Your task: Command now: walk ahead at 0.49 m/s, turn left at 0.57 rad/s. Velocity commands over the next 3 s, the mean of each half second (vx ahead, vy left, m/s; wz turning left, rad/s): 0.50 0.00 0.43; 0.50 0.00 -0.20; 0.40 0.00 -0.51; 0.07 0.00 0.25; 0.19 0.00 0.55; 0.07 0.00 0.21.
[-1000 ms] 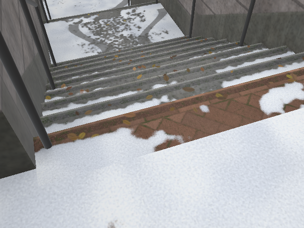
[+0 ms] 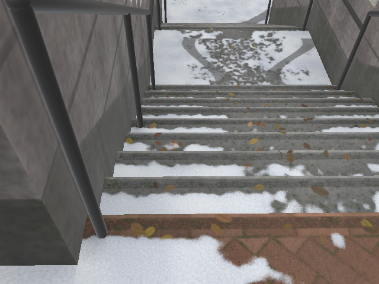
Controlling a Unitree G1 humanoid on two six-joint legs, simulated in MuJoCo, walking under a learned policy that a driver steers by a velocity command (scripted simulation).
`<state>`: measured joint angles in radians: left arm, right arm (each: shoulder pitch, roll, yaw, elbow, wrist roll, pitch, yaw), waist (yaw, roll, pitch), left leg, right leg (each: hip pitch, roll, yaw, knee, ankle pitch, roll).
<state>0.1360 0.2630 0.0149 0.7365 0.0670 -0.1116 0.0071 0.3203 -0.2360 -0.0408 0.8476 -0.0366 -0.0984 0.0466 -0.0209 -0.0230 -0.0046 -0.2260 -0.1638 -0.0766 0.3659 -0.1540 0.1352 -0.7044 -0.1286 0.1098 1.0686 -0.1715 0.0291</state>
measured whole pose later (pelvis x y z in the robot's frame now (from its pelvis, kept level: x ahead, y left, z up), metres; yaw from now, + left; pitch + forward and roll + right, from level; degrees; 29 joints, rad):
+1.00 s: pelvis +0.51 -0.01 +0.01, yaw +2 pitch +1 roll +2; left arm 0.17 0.22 0.03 0.85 0.05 -0.07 -0.06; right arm 0.41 -0.19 -0.03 0.94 -0.10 -0.12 -0.01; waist -0.04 -0.04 0.00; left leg -0.06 0.00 0.22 0.19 -0.15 0.03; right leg -0.66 -0.11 0.03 0.89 -0.12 -0.03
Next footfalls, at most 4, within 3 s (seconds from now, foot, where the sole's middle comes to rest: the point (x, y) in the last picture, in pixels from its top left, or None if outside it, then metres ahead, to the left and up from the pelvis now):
0.24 right None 0.32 -0.16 -0.78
0.70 left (163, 282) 0.51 0.10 -0.78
1.22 right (238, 236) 0.68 -0.18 -0.78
1.72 left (195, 201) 0.94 -0.03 -0.95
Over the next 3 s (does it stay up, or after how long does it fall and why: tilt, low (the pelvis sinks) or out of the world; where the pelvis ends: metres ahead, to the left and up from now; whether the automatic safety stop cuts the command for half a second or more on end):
stays up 0.95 -0.17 -0.20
